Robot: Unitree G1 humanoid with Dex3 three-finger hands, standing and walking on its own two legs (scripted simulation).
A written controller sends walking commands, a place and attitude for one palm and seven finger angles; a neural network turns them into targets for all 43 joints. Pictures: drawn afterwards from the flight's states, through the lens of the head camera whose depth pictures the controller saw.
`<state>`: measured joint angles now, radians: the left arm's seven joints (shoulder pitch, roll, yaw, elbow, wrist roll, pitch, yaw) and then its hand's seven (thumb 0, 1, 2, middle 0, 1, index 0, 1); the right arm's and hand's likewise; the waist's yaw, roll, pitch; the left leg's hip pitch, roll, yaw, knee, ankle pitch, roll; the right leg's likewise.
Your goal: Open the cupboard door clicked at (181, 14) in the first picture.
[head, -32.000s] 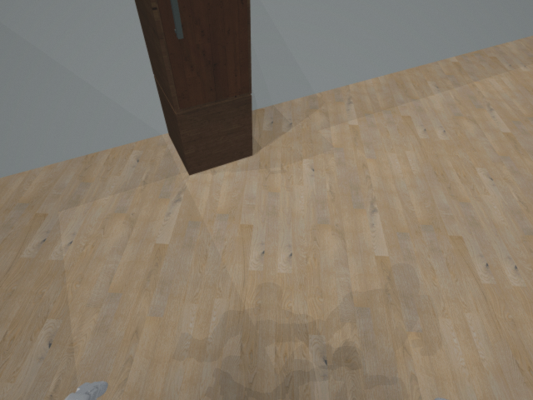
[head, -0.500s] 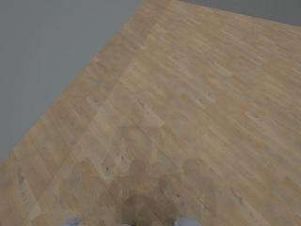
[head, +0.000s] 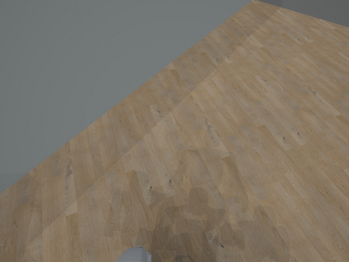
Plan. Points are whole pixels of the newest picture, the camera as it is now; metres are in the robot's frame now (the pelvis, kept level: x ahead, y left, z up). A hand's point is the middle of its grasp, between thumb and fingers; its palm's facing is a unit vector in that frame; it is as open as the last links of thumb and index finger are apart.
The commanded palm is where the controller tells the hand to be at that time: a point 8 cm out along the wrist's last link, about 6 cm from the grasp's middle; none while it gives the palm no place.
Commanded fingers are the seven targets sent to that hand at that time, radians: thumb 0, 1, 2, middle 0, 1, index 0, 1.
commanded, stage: turn to face it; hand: left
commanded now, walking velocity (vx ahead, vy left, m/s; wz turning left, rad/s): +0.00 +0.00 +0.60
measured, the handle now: out of the picture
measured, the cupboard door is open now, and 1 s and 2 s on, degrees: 49 49 49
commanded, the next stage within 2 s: none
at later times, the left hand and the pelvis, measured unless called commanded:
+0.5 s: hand out of the picture +0.06 +0.22 -0.16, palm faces +0.30 -0.91 -0.29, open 7.4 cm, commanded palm none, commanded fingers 0.00 0.90 0.90 -0.20 -0.30 -0.20 -0.30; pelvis +0.02 -0.02 -0.02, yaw +17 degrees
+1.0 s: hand out of the picture -0.03 +0.22 -0.18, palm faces +0.59 -0.77 -0.23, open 7.4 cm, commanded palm none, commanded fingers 0.00 0.90 0.90 -0.20 -0.30 -0.20 -0.30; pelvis +0.03 +0.00 -0.01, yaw +35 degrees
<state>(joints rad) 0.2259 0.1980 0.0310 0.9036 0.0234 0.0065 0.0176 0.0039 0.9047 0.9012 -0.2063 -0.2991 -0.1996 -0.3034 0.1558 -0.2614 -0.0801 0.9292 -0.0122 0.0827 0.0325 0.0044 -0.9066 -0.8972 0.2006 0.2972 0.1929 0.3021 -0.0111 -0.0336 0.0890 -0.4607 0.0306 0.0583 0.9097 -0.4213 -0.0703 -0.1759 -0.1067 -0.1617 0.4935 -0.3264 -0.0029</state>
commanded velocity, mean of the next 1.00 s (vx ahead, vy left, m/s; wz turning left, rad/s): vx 0.00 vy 0.00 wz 0.60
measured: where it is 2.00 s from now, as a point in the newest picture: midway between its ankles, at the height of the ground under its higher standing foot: outside the picture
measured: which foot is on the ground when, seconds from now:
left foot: up 0.00-0.10, down 0.12-0.48, up 0.50-0.80, down 0.82-1.00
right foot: down 0.00-0.12, up 0.14-0.46, down 0.48-0.82, up 0.84-1.00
